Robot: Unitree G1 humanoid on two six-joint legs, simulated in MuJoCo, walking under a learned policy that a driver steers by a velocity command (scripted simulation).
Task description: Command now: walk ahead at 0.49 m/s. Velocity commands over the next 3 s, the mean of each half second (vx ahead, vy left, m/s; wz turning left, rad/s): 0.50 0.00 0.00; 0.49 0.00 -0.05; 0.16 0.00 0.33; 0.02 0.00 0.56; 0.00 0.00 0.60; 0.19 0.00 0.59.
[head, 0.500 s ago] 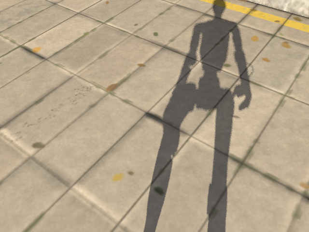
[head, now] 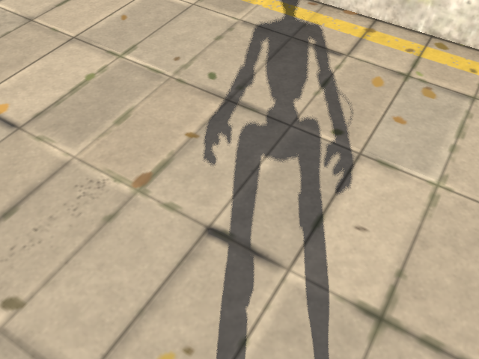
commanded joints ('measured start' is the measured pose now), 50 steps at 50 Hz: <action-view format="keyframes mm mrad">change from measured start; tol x32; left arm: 1 1 47 14 -46 11 3 0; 50 126 101 20 1 0 -19 0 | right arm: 1 -15 -144 -21 -54 2 -11 -24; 50 -124 -132 -32 -138 -1 -10 -1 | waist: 1 37 79 38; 13 -13 114 76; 18 145 -238 -434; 28 28 -3 7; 41 89 -35 73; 46 -47 373 -408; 50 21 102 -78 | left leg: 1 -5 289 -226 -198 120 151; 16 149 253 -68 343 639 30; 18 -464 2 -112 997 -391 -60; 19 -569 68 -211 1093 -390 -33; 41 -488 154 -76 223 106 -22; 44 11 101 -46 202 90 37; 46 593 512 -743 68 -98 230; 50 103 364 -345 -6 384 132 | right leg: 1 -90 -34 23 -138 152 26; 13 -19 69 -50 -569 149 -20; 16 518 121 -79 -569 147 -97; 18 1098 -279 690 -736 -38 -315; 25 467 -89 173 -925 148 -192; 41 730 -132 32 -862 286 -127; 44 607 -43 -10 -501 582 -72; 46 26 202 2 137 -397 11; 50 9 47 40 164 -201 10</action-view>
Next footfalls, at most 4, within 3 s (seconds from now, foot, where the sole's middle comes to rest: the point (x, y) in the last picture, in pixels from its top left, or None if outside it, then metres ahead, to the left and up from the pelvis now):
0.32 right None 0.38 -0.16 -0.78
0.88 left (207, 300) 0.69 0.09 -0.78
1.36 right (273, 257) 0.83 -0.12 -0.78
1.80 left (197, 295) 0.71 0.11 -0.78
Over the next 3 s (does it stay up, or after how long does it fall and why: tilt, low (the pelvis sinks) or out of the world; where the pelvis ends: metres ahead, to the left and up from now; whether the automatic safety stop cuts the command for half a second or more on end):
stays up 0.72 0.10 0.00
